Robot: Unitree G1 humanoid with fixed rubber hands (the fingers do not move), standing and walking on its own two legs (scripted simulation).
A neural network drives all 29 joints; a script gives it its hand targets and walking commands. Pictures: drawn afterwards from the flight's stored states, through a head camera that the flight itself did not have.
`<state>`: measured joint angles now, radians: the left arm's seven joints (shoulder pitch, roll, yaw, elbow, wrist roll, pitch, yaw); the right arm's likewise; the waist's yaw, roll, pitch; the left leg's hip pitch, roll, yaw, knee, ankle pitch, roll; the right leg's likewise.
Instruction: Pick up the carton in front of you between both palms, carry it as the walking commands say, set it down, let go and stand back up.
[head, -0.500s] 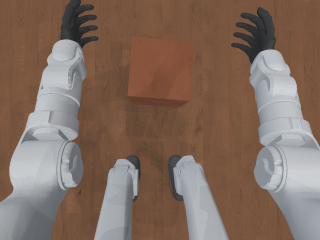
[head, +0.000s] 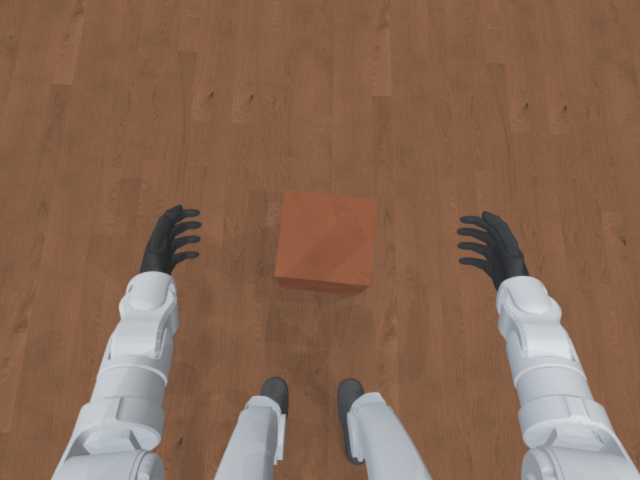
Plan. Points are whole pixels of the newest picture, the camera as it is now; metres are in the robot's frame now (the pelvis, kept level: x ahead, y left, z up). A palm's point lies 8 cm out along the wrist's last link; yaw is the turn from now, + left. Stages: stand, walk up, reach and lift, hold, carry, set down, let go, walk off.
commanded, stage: let go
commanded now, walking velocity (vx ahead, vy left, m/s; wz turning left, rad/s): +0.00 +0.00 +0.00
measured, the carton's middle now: (324, 248) +0.50 -0.04 -0.59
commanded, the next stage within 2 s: stand in 0.94 s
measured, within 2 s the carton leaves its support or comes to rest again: neither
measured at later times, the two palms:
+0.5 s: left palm (69, 425) +0.22 +0.23 -0.01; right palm (578, 427) +0.20 -0.24 +0.00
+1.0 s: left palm (46, 448) +0.20 +0.25 -0.01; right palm (590, 422) +0.20 -0.24 +0.00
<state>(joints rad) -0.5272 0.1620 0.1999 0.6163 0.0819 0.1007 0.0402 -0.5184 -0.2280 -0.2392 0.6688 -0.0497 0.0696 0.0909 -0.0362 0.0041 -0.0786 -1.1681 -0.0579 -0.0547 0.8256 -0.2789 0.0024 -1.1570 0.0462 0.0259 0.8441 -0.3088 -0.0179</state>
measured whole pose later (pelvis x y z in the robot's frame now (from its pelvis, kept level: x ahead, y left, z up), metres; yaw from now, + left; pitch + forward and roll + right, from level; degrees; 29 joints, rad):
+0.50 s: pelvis +0.04 +0.00 +0.06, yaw -1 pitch +4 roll +0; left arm 0.20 0.20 0.07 0.44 0.02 0.03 -0.05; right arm 0.22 -0.21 -0.05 0.44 0.02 0.03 0.07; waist -0.01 -0.02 0.03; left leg -0.28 -0.04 -0.04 0.47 -0.25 0.02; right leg -0.27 0.05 0.05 0.47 -0.27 -0.02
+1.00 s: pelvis +0.04 +0.01 +0.06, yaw -2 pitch -4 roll +0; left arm 0.22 0.24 0.03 0.51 0.03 0.09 -0.02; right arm 0.18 -0.25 -0.04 0.46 -0.04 0.15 0.01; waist 0.00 0.01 0.06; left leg -0.14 -0.04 -0.02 0.51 -0.30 0.03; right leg -0.13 0.04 0.06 0.51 -0.31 -0.01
